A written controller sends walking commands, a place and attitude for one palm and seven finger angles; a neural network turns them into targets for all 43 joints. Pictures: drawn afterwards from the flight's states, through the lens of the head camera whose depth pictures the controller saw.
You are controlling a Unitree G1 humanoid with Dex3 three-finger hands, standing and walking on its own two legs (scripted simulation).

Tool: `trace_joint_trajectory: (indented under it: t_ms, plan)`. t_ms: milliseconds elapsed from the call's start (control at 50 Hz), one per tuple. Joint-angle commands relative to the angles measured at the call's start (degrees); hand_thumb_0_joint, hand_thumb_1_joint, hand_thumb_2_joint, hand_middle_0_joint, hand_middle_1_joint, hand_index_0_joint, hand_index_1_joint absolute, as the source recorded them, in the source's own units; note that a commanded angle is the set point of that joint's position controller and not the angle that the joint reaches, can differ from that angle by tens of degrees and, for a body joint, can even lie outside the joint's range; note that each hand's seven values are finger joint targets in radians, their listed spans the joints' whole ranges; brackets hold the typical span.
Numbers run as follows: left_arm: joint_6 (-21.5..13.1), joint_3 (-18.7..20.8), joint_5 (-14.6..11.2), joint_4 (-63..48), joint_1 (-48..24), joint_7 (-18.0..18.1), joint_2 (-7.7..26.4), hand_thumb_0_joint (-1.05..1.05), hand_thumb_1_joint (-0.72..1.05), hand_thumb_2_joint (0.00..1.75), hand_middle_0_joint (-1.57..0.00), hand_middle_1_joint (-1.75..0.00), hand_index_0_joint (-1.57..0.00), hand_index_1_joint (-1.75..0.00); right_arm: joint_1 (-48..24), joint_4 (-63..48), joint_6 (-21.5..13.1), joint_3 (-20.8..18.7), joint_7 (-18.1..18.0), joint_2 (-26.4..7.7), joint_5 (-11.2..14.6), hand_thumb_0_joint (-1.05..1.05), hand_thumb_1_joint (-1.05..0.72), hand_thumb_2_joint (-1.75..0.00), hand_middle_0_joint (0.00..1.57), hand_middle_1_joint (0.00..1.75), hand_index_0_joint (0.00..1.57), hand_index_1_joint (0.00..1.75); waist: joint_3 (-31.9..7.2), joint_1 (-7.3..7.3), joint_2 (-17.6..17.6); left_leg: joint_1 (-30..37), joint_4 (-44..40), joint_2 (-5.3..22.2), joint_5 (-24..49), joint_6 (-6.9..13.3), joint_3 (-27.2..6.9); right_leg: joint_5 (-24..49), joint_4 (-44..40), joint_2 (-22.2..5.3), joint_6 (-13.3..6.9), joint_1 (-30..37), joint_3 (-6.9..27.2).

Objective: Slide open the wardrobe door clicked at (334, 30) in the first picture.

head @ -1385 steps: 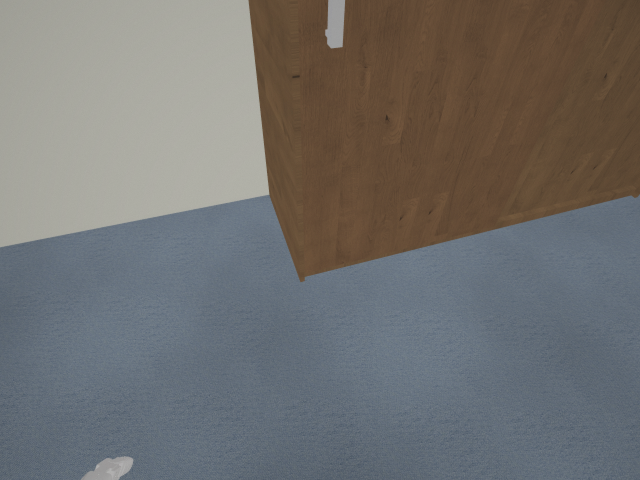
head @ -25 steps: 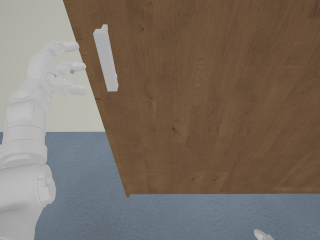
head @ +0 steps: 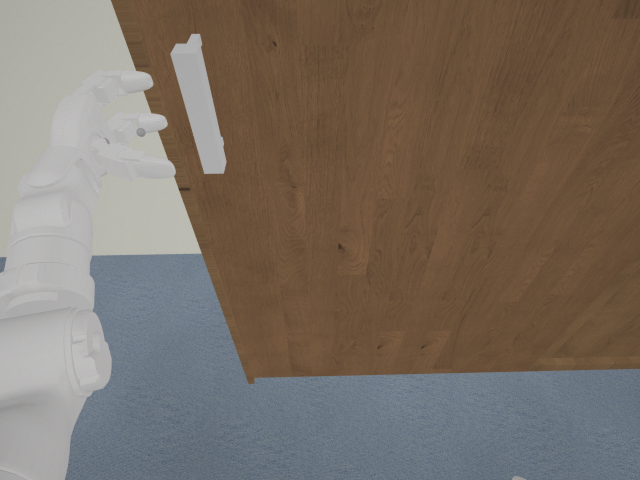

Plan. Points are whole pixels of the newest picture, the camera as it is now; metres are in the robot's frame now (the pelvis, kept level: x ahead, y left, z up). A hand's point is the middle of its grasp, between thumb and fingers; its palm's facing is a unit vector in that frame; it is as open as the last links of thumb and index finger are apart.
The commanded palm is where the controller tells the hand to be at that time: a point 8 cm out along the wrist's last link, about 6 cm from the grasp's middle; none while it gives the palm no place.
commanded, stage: move the hooked fingers beside the handle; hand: left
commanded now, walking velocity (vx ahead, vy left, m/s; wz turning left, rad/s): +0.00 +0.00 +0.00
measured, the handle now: (205, 106) +0.52 +0.15 +0.22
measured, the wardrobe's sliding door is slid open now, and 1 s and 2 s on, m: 0.00 0.00 0.00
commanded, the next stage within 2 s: feel for the door with the fingertips in 0.06 s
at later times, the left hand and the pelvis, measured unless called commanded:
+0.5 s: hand (167, 131) +0.46 +0.19 +0.22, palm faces +0.02 -1.00 +0.01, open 14.0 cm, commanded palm +0.44 +0.24 +0.22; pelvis +0.02 +0.00 +0.00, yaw +0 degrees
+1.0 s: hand (155, 120) +0.47 +0.20 +0.23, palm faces +0.02 -1.00 +0.02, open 13.8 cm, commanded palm +0.46 +0.25 +0.22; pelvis +0.01 +0.00 +0.00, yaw +1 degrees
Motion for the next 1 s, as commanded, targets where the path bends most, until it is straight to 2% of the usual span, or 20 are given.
trace_joint_trajectory:
  t_ms: [0,140,160,180,220,280,340,420,440,460,480,520,620,680,700,780,800,820,920,980]
  plan:
    - [-5.36,4.36,-0.34,-12.76,-28.61,0.22,18.90,0.00,-0.50,0.30,-0.30,-1.20,-0.30,-1.20,-0.42,-6.52,-2.35,-3.31,-0.56,-8.83,0.06,0.00,-0.90,-0.90,0.20,0.30,0.20,0.30,-16.65,0.44,-0.53,15.19,-1.27,-1.69,9.32,2.40,-3.69,15.04,-3.74,1.95,-1.25,-2.65,1.13]
    - [-5.61,4.04,-0.40,-14.62,-29.09,-1.45,19.23,0.00,-0.50,0.30,-0.30,-1.20,-0.30,-1.20,0.50,-6.51,-2.34,-3.53,-0.57,-9.02,0.16,0.00,-0.90,-0.90,0.20,0.30,0.20,0.30,-18.50,0.08,3.82,17.61,-0.71,-1.64,11.56,2.02,-4.01,16.64,-3.39,2.22,-1.62,-3.17,0.81]
    - [-5.27,1.89,-0.77,-15.75,-28.49,-1.84,16.05,0.00,-0.50,0.30,-0.30,-1.20,-0.30,-1.20,0.14,-6.91,-2.40,-3.60,-0.48,-8.77,0.26,0.00,-0.90,-0.90,0.20,0.30,0.20,0.30,-18.73,-0.15,4.33,18.41,-0.57,-1.67,12.26,1.98,-3.84,17.07,-3.29,2.33,-1.63,-3.50,0.68]
    - [-5.03,-0.52,-1.80,-17.02,-27.74,-2.12,12.63,0.00,-0.50,0.30,-0.30,-1.20,-0.30,-1.20,0.31,-6.99,-2.53,-3.76,-0.51,-8.55,0.30,0.00,-0.90,-0.90,0.20,0.30,0.20,0.30,-19.39,-0.69,2.45,19.28,-0.11,-1.58,14.07,2.25,-3.69,18.32,-3.22,2.40,-1.63,-2.69,0.24]
    - [-3.38,-0.25,-2.46,-18.06,-26.22,-2.35,12.08,0.00,-0.50,0.30,-0.30,-1.20,-0.30,-1.20,-0.01,-6.87,-2.57,-3.87,-0.26,-8.83,0.32,0.00,-0.90,-0.90,0.20,0.30,0.20,0.30,-19.01,-0.26,2.88,19.80,-0.10,-1.44,14.41,2.06,-4.05,18.73,-3.06,2.63,-1.52,-4.08,0.17]
    - [-0.68,-1.20,-3.55,-15.22,-24.98,-1.79,9.58,0.00,-0.50,0.30,-0.30,-1.20,-0.30,-1.20,0.29,-6.28,-2.31,-3.93,-0.24,-8.64,0.41,0.00,-0.90,-0.90,0.20,0.30,0.20,0.30,-14.87,-0.57,-1.15,16.77,-0.30,-1.64,12.12,2.37,-3.37,17.46,-3.79,2.57,-1.42,-4.21,-0.15]
    - [0.10,2.05,-2.32,-18.05,-26.50,0.57,12.72,0.00,-0.50,0.30,-0.30,-1.20,-0.30,-1.20,-0.18,-6.79,-2.32,-4.01,0.18,-8.53,0.20,0.00,-0.90,-0.90,0.20,0.30,0.20,0.30,-16.64,0.66,-0.93,16.70,-0.39,-1.72,13.14,2.30,-3.75,18.41,-3.04,2.51,-1.50,-3.66,0.13]
    - [-1.64,2.51,-1.14,-25.38,-25.58,3.85,11.98,0.00,-0.50,0.30,-0.30,-1.20,-0.30,-1.20,-1.43,-7.93,-2.27,-3.86,0.86,-7.64,-0.31,0.00,-0.90,-0.90,0.20,0.30,0.20,0.30,-21.59,1.42,1.48,19.72,0.34,-1.81,18.09,2.18,-3.55,22.80,-1.92,2.37,-1.59,-0.81,0.36]
    - [-1.78,2.87,-1.07,-25.63,-24.34,4.38,12.06,0.00,-0.50,0.30,-0.30,-1.20,-0.30,-1.20,-1.70,-8.05,-2.13,-3.76,0.88,-7.53,-0.28,0.00,-0.90,-0.90,0.20,0.30,0.20,0.30,-21.14,1.67,0.01,19.60,0.33,-1.65,18.70,2.16,-3.63,23.40,-1.78,2.50,-1.62,-0.38,0.32]
    - [-1.85,1.64,-1.15,-26.95,-25.50,4.50,10.56,0.00,-0.50,0.30,-0.30,-1.20,-0.30,-1.20,-2.21,-8.15,-2.15,-3.76,0.92,-7.39,-0.28,0.00,-0.90,-0.90,0.20,0.30,0.20,0.30,-21.60,1.20,0.97,20.07,0.36,-1.76,18.38,2.14,-3.20,23.58,-1.83,2.43,-1.46,-0.48,0.43]
    - [-1.70,1.63,-1.43,-25.59,-23.43,4.62,10.42,0.00,-0.50,0.30,-0.30,-1.20,-0.30,-1.20,-2.06,-8.06,-1.87,-3.73,0.79,-7.31,-0.23,0.00,-0.90,-0.90,0.20,0.30,0.20,0.30,-20.56,1.28,-2.46,18.49,0.49,-1.74,18.16,2.53,-2.99,23.82,-2.04,2.36,-1.42,1.05,0.31]
    - [-0.68,1.24,-1.16,-25.90,-23.88,4.47,10.02,0.00,-0.50,0.30,-0.30,-1.20,-0.30,-1.20,-3.24,-8.07,-1.58,-3.58,0.78,-7.22,0.02,0.00,-0.90,-0.90,0.20,0.30,0.20,0.30,-18.82,1.27,-0.40,18.51,0.10,-1.78,17.67,2.41,-2.80,24.31,-2.03,2.36,-1.42,0.08,0.58]
    - [2.25,2.35,-0.33,-18.53,-24.86,4.08,12.81,0.00,-0.50,0.30,-0.30,-1.20,-0.30,-1.20,-3.43,-7.40,-0.24,-3.27,-0.09,-7.45,0.20,0.00,-0.90,-0.90,0.20,0.30,0.20,0.30,-14.61,0.73,-2.94,14.69,-0.26,-2.19,13.44,2.66,-2.24,22.52,-2.93,1.85,-1.03,-0.83,1.00]
    - [1.13,0.66,-0.41,-15.66,-28.89,3.35,12.23,0.00,-0.50,0.30,-0.30,-1.20,-0.30,-1.20,-2.35,-6.79,-0.09,-3.22,-0.52,-7.64,0.08,0.00,-0.90,-0.90,0.20,0.30,0.20,0.30,-13.90,-0.62,-3.12,14.24,-0.02,-2.18,11.77,2.68,-2.48,20.36,-3.32,1.62,-0.94,-1.84,1.06]
    - [0.24,0.36,-0.25,-16.99,-30.99,2.99,12.59,0.00,-0.50,0.30,-0.30,-1.20,-0.30,-1.20,-2.61,-6.79,-0.22,-3.29,-0.53,-7.64,0.14,0.00,-0.90,-0.90,0.20,0.30,0.20,0.30,-15.40,-0.80,-0.51,15.32,0.17,-2.24,11.98,2.63,-2.49,20.45,-3.25,1.57,-1.02,-2.33,1.49]
    - [-3.01,-3.11,-1.36,-14.67,-33.46,1.29,8.66,0.00,-0.50,0.30,-0.30,-1.20,-0.30,-1.20,-1.17,-5.93,-0.87,-3.47,-0.85,-7.67,-0.03,0.00,-0.90,-0.90,0.20,0.30,0.20,0.30,-17.18,-2.35,-1.03,17.44,1.07,-2.12,12.57,2.65,-3.11,19.98,-2.97,1.82,-1.12,-3.58,1.14]
    - [-3.50,-2.06,-1.46,-14.75,-35.06,1.00,10.45,0.00,-0.50,0.30,-0.30,-1.20,-0.30,-1.20,-0.95,-5.56,-1.00,-3.52,-0.87,-7.98,0.01,0.00,-0.90,-0.90,0.20,0.30,0.20,0.30,-17.91,-2.19,0.06,17.67,1.04,-2.05,12.50,2.47,-3.46,19.79,-2.85,1.79,-1.18,-3.86,1.29]
    - [-3.57,-2.89,-1.66,-13.35,-35.28,0.61,9.14,0.00,-0.50,0.30,-0.30,-1.20,-0.30,-1.20,-0.77,-5.29,-1.13,-3.44,-0.79,-7.91,-0.05,0.00,-0.90,-0.90,0.20,0.30,0.20,0.30,-18.04,-2.21,1.06,17.96,1.02,-2.13,12.43,2.31,-3.61,19.50,-2.73,1.84,-1.29,-4.35,1.17]
    - [-3.38,0.17,-1.18,-6.95,-34.65,0.72,12.70,0.00,-0.50,0.30,-0.30,-1.20,-0.30,-1.20,1.08,-4.27,-1.10,-3.59,-0.56,-8.50,-0.30,0.00,-0.90,-0.90,0.20,0.30,0.20,0.30,-17.70,-1.53,-0.80,14.54,0.99,-2.25,11.64,2.41,-3.44,19.29,-2.34,1.71,-1.08,-3.91,1.08]
    - [-4.20,-0.60,-0.65,-4.85,-37.02,1.30,12.66,0.00,-0.50,0.30,-0.30,-1.20,-0.30,-1.20,2.65,-3.55,-1.18,-3.81,-0.54,-8.76,-0.43,0.00,-0.90,-0.90,0.20,0.30,0.20,0.30,-15.03,-2.91,-2.82,12.97,1.07,-2.09,9.50,2.65,-3.61,16.37,-2.88,1.70,-0.85,-5.55,0.83]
